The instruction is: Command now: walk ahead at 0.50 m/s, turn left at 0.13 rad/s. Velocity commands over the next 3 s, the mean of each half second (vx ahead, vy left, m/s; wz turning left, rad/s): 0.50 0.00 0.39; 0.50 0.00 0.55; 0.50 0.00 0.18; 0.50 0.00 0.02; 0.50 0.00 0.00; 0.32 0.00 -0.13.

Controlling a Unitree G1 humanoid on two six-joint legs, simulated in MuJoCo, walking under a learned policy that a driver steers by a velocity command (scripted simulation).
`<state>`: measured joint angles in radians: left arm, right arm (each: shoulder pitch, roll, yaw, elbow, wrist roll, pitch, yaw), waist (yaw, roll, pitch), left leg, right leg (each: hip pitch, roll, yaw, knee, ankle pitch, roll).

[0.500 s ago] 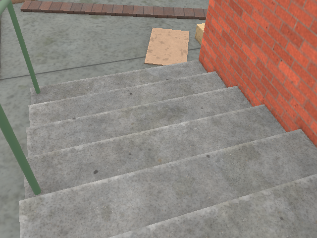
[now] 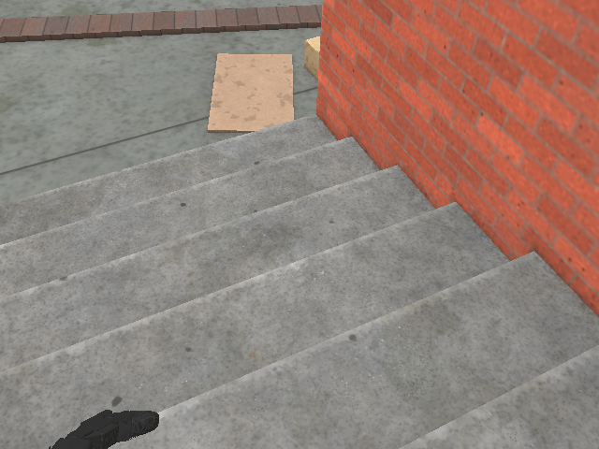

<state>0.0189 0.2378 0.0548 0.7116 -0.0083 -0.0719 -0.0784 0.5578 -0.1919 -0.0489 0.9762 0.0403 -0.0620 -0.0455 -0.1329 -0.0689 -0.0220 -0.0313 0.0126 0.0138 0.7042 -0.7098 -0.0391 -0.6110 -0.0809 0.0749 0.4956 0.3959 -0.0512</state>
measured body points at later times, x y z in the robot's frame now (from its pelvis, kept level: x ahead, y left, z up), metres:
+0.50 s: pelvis +0.27 -0.03 -0.09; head +0.27 -0.03 +0.36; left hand +0.18 +0.21 -0.23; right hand +0.50 -0.25 -0.19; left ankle +0.41 +0.16 -0.77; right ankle +0.18 -0.16 -0.81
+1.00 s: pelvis +0.53 +0.10 -0.21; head +0.54 +0.11 +0.24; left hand +0.57 +0.41 -0.29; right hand +0.68 -0.11 -0.34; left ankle +0.47 +0.17 -0.94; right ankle +0.73 +0.02 -0.87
